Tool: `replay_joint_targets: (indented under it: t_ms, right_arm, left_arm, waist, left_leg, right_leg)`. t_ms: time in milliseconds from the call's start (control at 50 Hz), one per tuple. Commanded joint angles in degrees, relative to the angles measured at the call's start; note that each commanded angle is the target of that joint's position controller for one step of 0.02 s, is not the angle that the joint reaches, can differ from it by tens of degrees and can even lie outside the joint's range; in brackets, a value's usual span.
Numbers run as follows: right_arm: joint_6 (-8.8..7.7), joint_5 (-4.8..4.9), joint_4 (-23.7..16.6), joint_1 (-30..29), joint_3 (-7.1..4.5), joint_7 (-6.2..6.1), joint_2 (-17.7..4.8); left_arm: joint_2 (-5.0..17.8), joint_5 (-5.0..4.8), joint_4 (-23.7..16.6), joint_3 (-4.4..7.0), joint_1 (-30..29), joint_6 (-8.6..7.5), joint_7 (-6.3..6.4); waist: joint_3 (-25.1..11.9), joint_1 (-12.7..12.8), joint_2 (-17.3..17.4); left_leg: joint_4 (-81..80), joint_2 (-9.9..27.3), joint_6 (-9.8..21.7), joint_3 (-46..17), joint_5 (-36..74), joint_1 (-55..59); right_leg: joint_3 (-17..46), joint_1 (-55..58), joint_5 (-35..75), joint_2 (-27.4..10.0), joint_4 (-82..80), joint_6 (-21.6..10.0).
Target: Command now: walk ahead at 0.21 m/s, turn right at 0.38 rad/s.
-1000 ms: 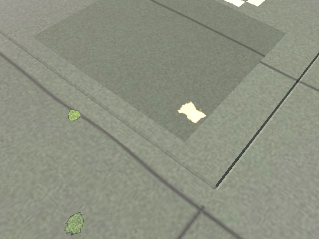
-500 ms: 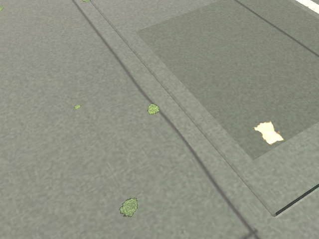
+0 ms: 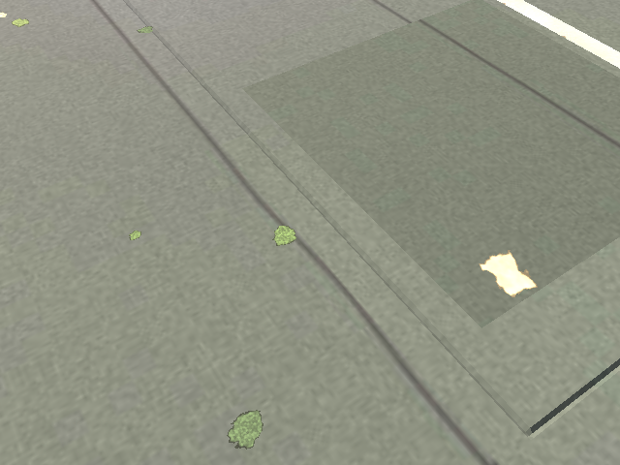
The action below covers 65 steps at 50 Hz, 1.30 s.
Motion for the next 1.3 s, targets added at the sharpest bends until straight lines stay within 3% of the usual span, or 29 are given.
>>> replay_joint_targets:
  t_ms: [20, 60, 100, 120, 140, 160, 200, 240, 300, 440, 520, 540, 560, 580, 600, 620, 660, 740, 820, 860, 880, 900, 920, 940, 980, 1020, 1140, 1240, 1300]
  right_arm:
    - [-1.47, 0.91, -2.65, -0.29, -3.76, 0.14, -11.71]
    - [-1.62, 1.61, -3.08, -3.39, -3.89, 0.85, -11.68]
    - [-2.0, 1.14, -3.3, -4.62, -2.9, 1.25, -7.44]
    - [-2.65, -0.82, -6.33, -7.35, -1.63, 1.65, -3.35]
    - [-3.97, -0.37, -8.39, -10.51, -1.99, 1.8, -5.28]
    - [-4.68, 0.87, -7.77, -8.57, -2.67, 2.25, -8.25]
    - [-4.94, -0.28, -5.43, -5.59, -3.25, 2.22, -10.21]
    - [-4.53, -1.05, -4.78, -5.25, -3.26, 2.01, -9.42]
    - [-3.85, -0.46, -4.92, -5.84, -2.52, 1.76, -6.86]
    - [-3.85, 0.01, -7.03, -11.47, -2.32, 2.75, -7.06]
    - [-5.52, -0.68, -5.57, -4.04, -3.96, 2.35, -10.3]
    - [-5.95, -1.74, -5.47, 1.35, -4.55, 1.84, -13.05]
    - [-5.49, -2.46, -5.46, 3.5, -4.49, 1.33, -15.45]
    - [-4.51, -1.83, -4.61, 4.35, -4.34, 1.68, -14.22]
    - [-4.21, -0.92, -6.02, 0.73, -3.2, 1.66, -10.2]
    - [-3.64, -0.66, -6.3, -1.68, -2.34, 1.47, -7.61]
    - [-2.67, -0.66, -5.54, -4.28, -1.73, 1.31, -7.19]
    - [-2.49, -0.6, -3.52, -3.26, -2.38, 1.03, -9.76]
    - [-2.41, 1.18, -2.78, -2.14, -3.09, 1.39, -13.29]
    - [-2.34, 1.73, -2.29, -1.74, -2.39, 1.73, -11.7]
    - [-2.63, 1.5, -2.44, -2.35, -1.4, 2.07, -9.08]
    - [-3.25, 0.88, -4.45, -5.21, 0.15, 2.63, -4.17]
    - [-4.14, 1.51, -6.38, -7.69, -0.1, 2.69, -5.12]
    - [-4.66, 2.2, -6.07, -6.8, -1.55, 2.48, -9.1]
    - [-4.7, 2.13, -3.25, -0.54, -2.35, 2.69, -10.01]
    - [-4.71, 1.37, -2.4, -0.31, -2.41, 2.9, -8.87]
    - [-3.62, 1.05, -4.85, -4.42, -0.83, 4.02, -4.69]
    - [-4.18, 1.25, -8.78, -10.85, 0.18, 5.89, -3.79]
    - [-4.07, 1.18, -9.36, -6.96, -1.18, 6.24, -6.76]
  left_arm:
    - [5.09, -0.26, -5.07, 1.12, -3.43, -1.83, -0.85]
    - [4.4, -0.41, -2.31, 1.36, 2.14, -2.31, -1.56]
    - [6.03, -0.49, 2.31, 2.53, 12.72, -2.66, -1.49]
    - [13.57, -0.3, 1.55, 4.49, 16.45, -3.03, -0.67]
    - [14.65, 1.24, -1.63, 3.97, 13.44, -4.55, -1.46]
    - [11.78, 1.59, -3.33, 3.24, 8.74, -5.55, -1.56]
    - [10.02, 0.36, -4.77, 2.84, 4.83, -5.78, -1.05]
    - [9.5, 0.47, -5.73, 2.41, 4.01, -4.87, 0.03]
    - [10.09, 0.68, -6.25, 2.76, 5.19, -3.66, 1.45]
    - [11.4, 0.0, -6.93, 3.52, 5.6, -1.22, 2.43]
    - [10.52, -0.04, -9.35, 3.17, 0.01, -1.61, 2.25]
    - [7.76, 0.71, -10.98, 2.26, -0.85, -2.02, 1.94]
    - [2.15, 2.69, -11.42, 0.68, 6.44, -2.07, 1.66]
    - [7.35, 1.21, -10.51, 1.69, 12.47, -1.84, 1.3]
    - [11.72, 0.27, -8.85, 3.12, 9.69, -1.14, 1.42]
    - [12.65, 0.16, -9.07, 3.48, 5.57, -0.47, 1.64]
    - [10.21, 0.52, -9.34, 3.07, 3.72, 0.89, 1.91]
    - [4.14, 1.16, -10.07, 0.4, 2.44, 0.08, 1.03]
    - [6.04, 1.2, -8.71, 0.46, 3.14, -1.71, -0.02]
    - [5.43, 1.64, -7.06, 0.51, 5.37, -2.18, -0.24]
    - [5.73, 1.69, -6.74, 0.65, 7.66, -2.42, -0.01]
    - [9.72, 2.35, -6.32, 1.58, 12.3, -2.75, 0.56]
    - [14.73, 2.53, -6.37, 3.13, 12.26, -3.29, 0.24]
    - [11.88, 2.96, -6.78, 2.45, 10.02, -4.74, 0.45]
    - [7.15, 1.8, -7.16, 1.35, 6.07, -6.74, 0.54]
    - [5.9, 1.88, -6.78, 1.05, 6.15, -7.41, 0.63]
    - [6.94, 2.13, -5.21, 1.86, 7.07, -7.48, 0.56]
    - [9.05, 0.9, -2.49, 2.72, 10.37, -6.64, 0.47]
    - [11.14, 0.6, -2.2, 3.3, 9.44, -5.77, 0.92]
  waist:
    - [1.31, -1.93, 6.75]
    - [-0.13, 1.76, 5.69]
    - [-2.21, 5.51, -0.29]
    - [-2.43, 5.78, -16.11]
    - [-1.03, 5.46, -14.49]
    - [1.46, 2.93, -9.28]
    - [1.5, 0.74, -4.53]
    - [0.04, -0.04, -4.47]
    - [-1.62, 0.03, -4.59]
    - [-1.28, 2.13, -7.3]
    - [-4.82, -2.73, -8.14]
    - [-11.7, -4.82, -4.16]
    - [-18.55, -0.47, 11.32]
    - [-22.49, 1.03, 16.43]
    - [-14.98, 0.42, 8.82]
    - [-10.4, -0.11, 5.9]
    - [-5.56, 0.97, 5.59]
    - [-6.25, -0.04, 9.32]
    - [-5.73, 0.34, 8.44]
    - [-3.97, 2.22, 6.84]
    - [-3.52, 3.92, 5.24]
    - [-3.43, 5.78, -4.44]
    - [1.38, 6.55, -13.41]
    - [5.22, 5.22, -9.47]
    - [4.47, 1.82, -8.72]
    - [3.84, 2.02, -6.14]
    - [4.83, 3.6, -5.01]
    - [7.47, 5.29, -4.08]
    - [1.82, 0.99, -7.24]
  left_leg:
    - [-16.33, 18.79, 10.32, -18.09, -13.58, 3.43]
    - [-13.24, 15.73, 7.81, -11.49, -11.76, -1.48]
    - [2.67, 9.74, 3.19, -2.6, -11.15, -11.9]
    - [26.64, 1.57, -3.0, 4.9, -15.01, -27.17]
    - [35.5, -2.66, -3.33, -5.52, -21.08, -36.53]
    - [38.52, 0.68, -2.98, -8.45, -17.72, -38.32]
    - [35.84, 3.08, -3.16, -8.02, -8.88, -36.37]
    - [31.92, 2.61, -4.61, -7.05, -1.9, -30.72]
    - [24.16, 0.11, -5.93, -5.88, 4.73, -26.33]
    - [7.76, -2.39, -6.06, -6.99, 10.51, -18.77]
    - [-3.92, -2.98, -1.91, -6.4, 17.2, -4.96]
    - [-3.04, 5.08, 2.17, -13.09, 29.71, 8.95]
    - [1.81, 20.23, 10.06, -28.37, 58.07, 25.16]
    - [-2.9, 27.75, 17.42, -42.63, 47.6, 24.19]
    - [-4.53, 23.92, 15.99, -36.3, 37.4, 17.62]
    - [-5.14, 19.66, 13.3, -27.74, 31.06, 12.35]
    - [-8.13, 14.81, 11.26, -20.77, 21.27, 2.28]
    - [-13.44, 11.81, 11.16, -15.39, 3.47, -2.84]
    - [-15.62, 13.69, 10.55, -16.96, -9.28, -6.44]
    - [-13.44, 11.66, 7.66, -15.78, -15.19, -12.77]
    - [-9.28, 9.49, 4.91, -14.36, -16.78, -17.97]
    - [5.01, 3.6, 0.3, -8.16, -15.25, -27.71]
    - [18.27, -0.94, -1.06, -4.16, -14.53, -36.04]
    - [26.59, 1.51, -0.43, -10.8, -11.82, -37.94]
    - [29.6, 2.04, 0.03, -13.92, -3.73, -40.34]
    - [30.43, 2.31, -1.29, -13.97, 3.4, -39.16]
    - [20.87, 3.69, -5.2, -7.88, 15.63, -32.47]
    - [10.61, 3.05, -1.57, -2.71, 13.28, -29.38]
    - [9.16, -1.66, 2.66, 1.51, 6.28, -19.74]
  right_leg:
    - [0.08, -5.38, 0.16, -1.56, -4.67, -3.7]
    - [-3.7, 5.72, 7.76, 0.8, -14.16, -5.84]
    - [-0.94, 21.17, 8.85, 1.92, -20.34, -8.41]
    - [24.56, 27.84, 8.66, -13.0, -27.59, -15.36]
    - [41.82, 25.65, 9.23, -18.88, -34.07, -22.68]
    - [36.84, 25.05, 16.15, -18.56, -33.74, -21.92]
    - [25.01, 24.5, 32.84, -13.47, -30.78, -17.31]
    - [18.39, 21.86, 47.36, -10.11, -29.78, -14.69]
    - [13.65, 19.43, 55.09, -6.94, -28.07, -13.04]
    - [18.07, 15.5, 48.13, -6.3, -23.23, -10.39]
    - [21.2, 14.76, 50.32, -2.34, -13.24, -7.07]
    - [19.93, 9.15, 42.3, 1.2, -2.95, -4.69]
    - [15.55, -4.7, -7.29, 9.86, 12.69, -1.46]
    - [14.44, -10.16, -15.85, 10.14, 24.98, 0.65]
    - [14.01, -12.57, -11.11, 6.88, 29.81, 2.21]
    - [11.41, -13.24, -7.2, 5.33, 29.61, 3.06]
    - [9.85, -9.72, -3.41, 3.17, 24.24, 3.85]
    - [3.82, -1.2, -1.43, 2.37, 5.52, 2.05]
    - [0.62, 8.03, 8.08, 2.94, -11.01, -1.91]
    - [-0.75, 16.1, 11.7, 4.16, -18.41, -4.27]
    - [2.35, 21.26, 8.96, 2.2, -21.03, -5.89]
    - [17.5, 26.19, -3.96, -8.68, -28.15, -10.03]
    - [34.13, 21.62, -16.71, -18.57, -38.1, -16.15]
    - [34.72, 18.69, -15.94, -18.92, -39.08, -17.37]
    - [24.56, 22.91, -4.93, -14.88, -38.07, -13.13]
    - [15.7, 23.57, 9.34, -12.86, -38.17, -10.81]
    - [-0.04, 17.89, 24.02, -9.9, -39.41, -10.18]
    - [-4.67, 21.14, 31.72, -12.42, -37.39, -9.84]
    - [-7.72, 24.71, 64.0, -13.06, -25.99, -8.0]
